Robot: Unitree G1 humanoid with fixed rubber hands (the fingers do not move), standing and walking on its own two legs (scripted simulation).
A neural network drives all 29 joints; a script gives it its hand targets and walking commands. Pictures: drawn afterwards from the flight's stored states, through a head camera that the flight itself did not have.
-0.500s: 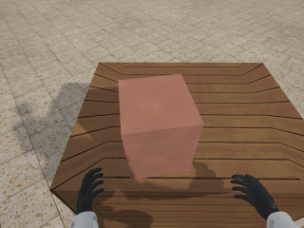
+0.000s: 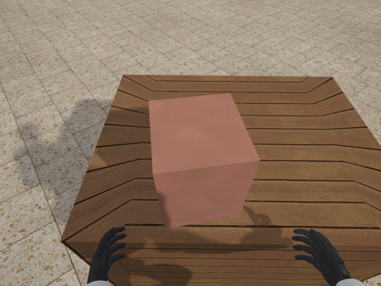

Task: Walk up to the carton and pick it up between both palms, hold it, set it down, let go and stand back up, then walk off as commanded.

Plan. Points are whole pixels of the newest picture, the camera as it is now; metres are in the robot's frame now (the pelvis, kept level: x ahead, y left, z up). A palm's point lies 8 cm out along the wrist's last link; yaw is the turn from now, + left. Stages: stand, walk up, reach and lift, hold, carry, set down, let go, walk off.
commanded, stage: set down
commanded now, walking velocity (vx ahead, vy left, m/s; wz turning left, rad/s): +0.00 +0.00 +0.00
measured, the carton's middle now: (196, 162) +0.42 +0.05 +0.00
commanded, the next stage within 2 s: let go in 1.08 s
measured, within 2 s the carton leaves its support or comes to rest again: neither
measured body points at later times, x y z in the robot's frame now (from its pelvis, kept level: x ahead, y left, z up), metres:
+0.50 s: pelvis +0.01 +0.00 +0.00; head +0.04 +0.02 +0.45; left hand +0.17 +0.23 -0.06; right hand +0.22 -0.22 -0.06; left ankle -0.01 +0.15 -0.75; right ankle -0.01 -0.09 -0.75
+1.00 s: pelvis +0.01 +0.01 +0.00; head +0.04 +0.02 +0.45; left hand +0.15 +0.24 -0.07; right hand +0.22 -0.21 -0.06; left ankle -0.01 +0.15 -0.75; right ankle +0.00 -0.09 -0.75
